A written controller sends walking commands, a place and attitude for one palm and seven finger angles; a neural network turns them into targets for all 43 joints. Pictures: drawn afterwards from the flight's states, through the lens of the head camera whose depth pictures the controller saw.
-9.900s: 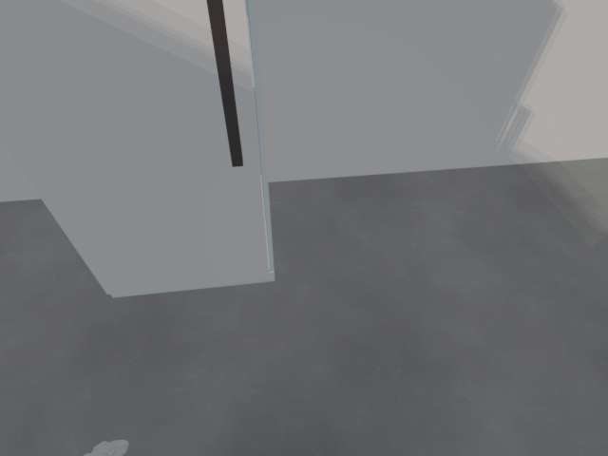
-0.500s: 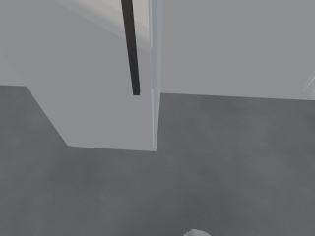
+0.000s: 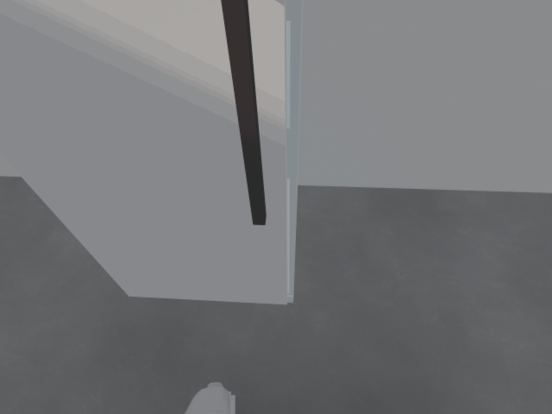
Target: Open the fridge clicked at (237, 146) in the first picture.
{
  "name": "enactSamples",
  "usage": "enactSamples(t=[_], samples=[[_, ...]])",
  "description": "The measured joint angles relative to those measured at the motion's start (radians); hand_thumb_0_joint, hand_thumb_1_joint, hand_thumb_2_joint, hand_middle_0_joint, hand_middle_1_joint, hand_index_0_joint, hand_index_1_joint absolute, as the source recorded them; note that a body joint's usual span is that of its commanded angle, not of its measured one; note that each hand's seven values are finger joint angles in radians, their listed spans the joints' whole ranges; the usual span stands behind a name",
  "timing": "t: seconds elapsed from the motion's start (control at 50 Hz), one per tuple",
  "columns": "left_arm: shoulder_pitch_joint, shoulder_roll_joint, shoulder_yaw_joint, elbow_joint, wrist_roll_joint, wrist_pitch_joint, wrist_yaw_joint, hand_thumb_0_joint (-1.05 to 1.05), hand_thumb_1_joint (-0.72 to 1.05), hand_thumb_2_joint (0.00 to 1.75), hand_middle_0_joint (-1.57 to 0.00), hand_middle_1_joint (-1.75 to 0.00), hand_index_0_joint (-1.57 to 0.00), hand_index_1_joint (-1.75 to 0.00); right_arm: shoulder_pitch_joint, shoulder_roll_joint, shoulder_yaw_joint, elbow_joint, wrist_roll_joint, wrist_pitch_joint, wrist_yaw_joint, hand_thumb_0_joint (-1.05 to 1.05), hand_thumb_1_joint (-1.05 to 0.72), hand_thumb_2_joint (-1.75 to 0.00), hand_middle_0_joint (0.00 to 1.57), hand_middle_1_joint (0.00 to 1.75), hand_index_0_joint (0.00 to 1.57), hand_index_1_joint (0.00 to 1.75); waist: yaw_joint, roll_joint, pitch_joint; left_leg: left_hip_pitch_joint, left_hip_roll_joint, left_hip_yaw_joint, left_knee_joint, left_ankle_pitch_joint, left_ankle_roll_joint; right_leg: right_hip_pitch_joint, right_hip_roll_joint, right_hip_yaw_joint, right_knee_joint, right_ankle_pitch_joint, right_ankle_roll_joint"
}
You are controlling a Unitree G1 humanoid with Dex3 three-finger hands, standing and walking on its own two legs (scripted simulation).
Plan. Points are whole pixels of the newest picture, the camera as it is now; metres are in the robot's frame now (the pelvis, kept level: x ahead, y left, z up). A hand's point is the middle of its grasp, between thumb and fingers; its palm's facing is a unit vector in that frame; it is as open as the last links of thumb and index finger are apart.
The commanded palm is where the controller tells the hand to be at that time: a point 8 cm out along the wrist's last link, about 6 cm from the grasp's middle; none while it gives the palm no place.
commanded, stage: shuffle to correct the standing spot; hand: right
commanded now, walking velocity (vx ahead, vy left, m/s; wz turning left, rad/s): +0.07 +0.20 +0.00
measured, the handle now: (252, 129) +0.52 +0.07 +0.13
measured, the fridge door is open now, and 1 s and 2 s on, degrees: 0 0 0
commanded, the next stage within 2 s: come to a stop and stand still in 1.12 s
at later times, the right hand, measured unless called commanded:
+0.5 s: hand out of the picture +0.14 -0.08 -0.20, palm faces +0.04 +0.99 -0.12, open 7.3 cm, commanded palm none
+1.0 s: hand (271, 378) +0.21 +0.03 -0.17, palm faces -0.02 +0.97 -0.25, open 7.4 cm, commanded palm none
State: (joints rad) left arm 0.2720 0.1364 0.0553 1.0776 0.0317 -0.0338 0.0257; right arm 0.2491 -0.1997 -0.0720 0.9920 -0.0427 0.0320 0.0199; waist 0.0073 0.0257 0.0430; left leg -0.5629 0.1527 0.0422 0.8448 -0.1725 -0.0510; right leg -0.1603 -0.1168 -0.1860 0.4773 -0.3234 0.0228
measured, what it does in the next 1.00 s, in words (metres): steps to the left: left foot, then right foot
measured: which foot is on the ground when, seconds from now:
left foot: up 0.00-0.08, down 0.10-0.42, up 0.44-0.84, down 0.86-1.00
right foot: down 0.00-0.10, up 0.12-0.40, down 0.42-0.86, up 0.88-1.00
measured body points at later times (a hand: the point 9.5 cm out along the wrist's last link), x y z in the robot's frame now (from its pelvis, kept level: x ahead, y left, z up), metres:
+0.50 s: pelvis +0.12 +0.09 -0.01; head +0.15 +0.05 +0.43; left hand +0.19 +0.33 -0.14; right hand +0.14 -0.13 -0.19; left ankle +0.09 +0.21 -0.69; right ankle +0.11 +0.03 -0.74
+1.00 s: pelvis +0.13 +0.22 -0.01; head +0.18 +0.24 +0.43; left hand +0.14 +0.49 -0.17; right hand +0.21 -0.02 -0.15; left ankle +0.17 +0.34 -0.74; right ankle +0.07 +0.10 -0.66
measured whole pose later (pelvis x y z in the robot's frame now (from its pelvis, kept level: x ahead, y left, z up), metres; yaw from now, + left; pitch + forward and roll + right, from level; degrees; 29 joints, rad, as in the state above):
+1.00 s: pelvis +0.13 +0.22 -0.01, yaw -1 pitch +1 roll +0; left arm 0.22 0.23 0.10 1.05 0.01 0.07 0.05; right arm 0.14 -0.17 -0.04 0.96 -0.04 0.05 -0.01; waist 0.04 -0.04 0.11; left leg -0.36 0.04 0.09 0.58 -0.23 0.02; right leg -0.45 -0.06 -0.04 1.15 -0.54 0.03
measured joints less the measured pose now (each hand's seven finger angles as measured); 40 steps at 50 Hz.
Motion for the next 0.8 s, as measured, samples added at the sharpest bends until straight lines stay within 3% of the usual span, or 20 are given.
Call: enactSamples(t=[0.1, 0.14, 0.18, 0.22, 0.26, 0.34, 0.4, 0.42, 0.44, 0.48, 0.54, 0.6, 0.68, 0.8], samples=[[0.036, 0.018, 0.018, 0.007, 0.004, 0.018, -0.006, 0.00, 0.91, 0.90, -0.21, -0.30, -0.20, -0.30, -0.023, -0.023, -0.001, -0.011, 0.002, -0.017, 0.014, 0.01, -0.92, -0.90, 0.19, 0.30, 0.20, 0.30, 0.031, -0.023, 0.011, 0.141, -0.042, 0.053, -0.266, -0.010, 0.025, 0.006, -0.041, 0.012, 0.091, -0.091, 0.062], [0.030, 0.049, 0.025, 0.020, -0.003, 0.038, -0.005, 0.01, 0.91, 0.90, -0.21, -0.30, -0.20, -0.30, -0.042, -0.004, 0.002, -0.009, -0.001, -0.034, 0.006, 0.01, -0.92, -0.90, 0.19, 0.30, 0.20, 0.30, 0.019, -0.071, 0.026, 0.136, -0.075, 0.074, -0.224, -0.064, 0.040, -0.070, -0.062, 0.076, 0.288, -0.184, 0.024], [0.018, 0.072, 0.026, 0.021, -0.011, 0.059, 0.002, 0.01, 0.91, 0.90, -0.21, -0.30, -0.20, -0.30, -0.053, 0.017, 0.011, -0.015, 0.000, -0.037, -0.006, 0.01, -0.91, -0.90, 0.19, 0.30, 0.20, 0.30, 0.012, -0.092, 0.041, 0.157, -0.087, 0.093, -0.220, -0.073, 0.053, -0.165, -0.024, 0.135, 0.524, -0.240, -0.002], [0.005, 0.081, 0.025, 0.017, -0.014, 0.069, 0.002, 0.01, 0.91, 0.90, -0.20, -0.30, -0.20, -0.30, -0.052, 0.031, 0.016, -0.017, 0.002, -0.033, -0.020, 0.01, -0.91, -0.90, 0.19, 0.30, 0.20, 0.30, 0.006, -0.089, 0.042, 0.197, -0.098, 0.111, -0.259, -0.066, 0.065, -0.237, 0.006, 0.138, 0.671, -0.216, -0.010], [-0.008, 0.083, 0.023, 0.004, -0.012, 0.075, 0.001, 0.01, 0.91, 0.90, -0.20, -0.30, -0.20, -0.30, -0.046, 0.040, 0.023, -0.014, 0.001, -0.026, -0.033, 0.01, -0.91, -0.90, 0.19, 0.30, 0.20, 0.30, 0.008, -0.080, 0.033, 0.235, -0.111, 0.132, -0.300, -0.064, 0.076, -0.283, 0.020, 0.119, 0.705, -0.180, -0.008], [-0.043, 0.070, 0.013, -0.031, -0.009, 0.074, 0.002, 0.01, 0.91, 0.90, -0.20, -0.30, -0.19, -0.30, -0.031, 0.042, 0.030, -0.005, -0.006, -0.012, -0.049, 0.01, -0.92, -0.90, 0.20, 0.30, 0.20, 0.30, 0.004, -0.048, 0.013, 0.279, -0.139, 0.160, -0.339, -0.075, 0.090, -0.284, 0.035, 0.069, 0.537, -0.162, -0.006], [-0.063, 0.050, 0.000, -0.056, -0.009, 0.057, 0.008, 0.01, 0.91, 0.90, -0.20, -0.30, -0.19, -0.30, -0.018, 0.032, 0.031, 0.000, 0.001, 0.000, -0.044, 0.01, -0.92, -0.90, 0.20, 0.30, 0.20, 0.30, -0.003, -0.024, 0.003, 0.286, -0.161, 0.168, -0.305, -0.111, 0.094, -0.209, 0.043, 0.040, 0.272, -0.064, -0.007], [-0.065, 0.042, -0.004, -0.062, -0.007, 0.046, 0.009, 0.01, 0.91, 0.90, -0.20, -0.30, -0.19, -0.30, -0.010, 0.028, 0.030, 0.002, 0.006, 0.004, -0.040, 0.01, -0.92, -0.90, 0.20, 0.30, 0.20, 0.30, -0.003, -0.015, -0.002, 0.278, -0.164, 0.168, -0.270, -0.135, 0.092, -0.177, 0.044, 0.033, 0.201, -0.026, -0.039], [-0.068, 0.030, -0.007, -0.064, -0.005, 0.038, 0.013, 0.01, 0.91, 0.90, -0.20, -0.30, -0.19, -0.30, -0.006, 0.023, 0.027, 0.008, 0.010, 0.010, -0.039, 0.01, -0.92, -0.90, 0.20, 0.30, 0.20, 0.30, -0.003, 0.003, -0.006, 0.258, -0.160, 0.151, -0.204, -0.192, 0.080, -0.171, 0.048, 0.027, 0.203, -0.034, -0.070], [-0.072, 0.011, -0.017, -0.070, 0.000, 0.031, 0.016, 0.00, 0.91, 0.90, -0.20, -0.30, -0.20, -0.30, 0.002, 0.014, 0.023, 0.015, 0.006, 0.025, -0.034, 0.01, -0.92, -0.90, 0.20, 0.30, 0.20, 0.30, -0.003, 0.024, -0.009, 0.187, -0.171, 0.077, 0.010, -0.288, 0.059, -0.151, 0.042, 0.013, 0.204, -0.061, -0.093], [-0.067, -0.009, -0.027, -0.072, -0.001, 0.024, 0.030, 0.00, 0.91, 0.90, -0.20, -0.30, -0.20, -0.30, -0.006, 0.003, 0.012, 0.019, -0.001, 0.034, -0.024, 0.01, -0.92, -0.90, 0.20, 0.30, 0.20, 0.30, 0.000, 0.028, 0.000, 0.096, -0.172, 0.000, 0.260, -0.266, 0.031, -0.105, 0.027, 0.010, 0.138, -0.041, -0.075], [-0.060, -0.007, -0.025, -0.064, -0.003, 0.023, 0.036, 0.00, 0.93, 0.90, -0.21, -0.30, -0.20, -0.30, -0.022, -0.007, 0.004, 0.007, -0.001, 0.038, -0.021, 0.01, -0.91, -0.90, 0.20, 0.30, 0.20, 0.30, -0.004, 0.021, 0.021, 0.039, -0.151, -0.051, 0.347, -0.196, 0.010, -0.069, 0.009, 0.012, 0.064, -0.001, -0.058], [-0.045, -0.002, -0.017, -0.050, -0.004, 0.030, 0.029, 0.00, 0.92, 0.90, -0.21, -0.30, -0.20, -0.30, -0.040, -0.023, -0.002, -0.008, 0.002, 0.046, -0.019, 0.01, -0.91, -0.90, 0.19, 0.30, 0.20, 0.30, -0.004, 0.010, 0.045, 0.025, -0.117, -0.073, 0.274, -0.144, -0.007, -0.047, -0.020, 0.018, 0.011, 0.029, -0.030], [-0.025, 0.020, 0.014, -0.029, 0.001, 0.052, 0.014, 0.00, 0.91, 0.90, -0.21, -0.30, -0.20, -0.30, -0.070, -0.030, 0.000, -0.016, 0.009, 0.044, -0.011, 0.01, -0.91, -0.90, 0.19, 0.30, 0.20, 0.30, 0.015, -0.013, 0.080, 0.129, -0.091, -0.023, -0.080, -0.155, 0.007, -0.056, -0.061, 0.027, 0.040, 0.021, 0.028]])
